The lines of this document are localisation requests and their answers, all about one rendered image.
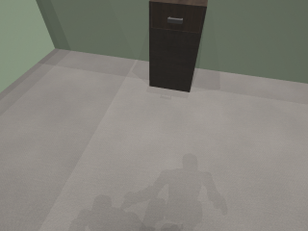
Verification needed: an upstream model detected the drawer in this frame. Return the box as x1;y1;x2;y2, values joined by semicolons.
152;3;203;33

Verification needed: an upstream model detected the cabinet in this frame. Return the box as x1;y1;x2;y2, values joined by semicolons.
149;0;208;92

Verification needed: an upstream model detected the handle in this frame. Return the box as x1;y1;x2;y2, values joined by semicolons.
167;17;183;24

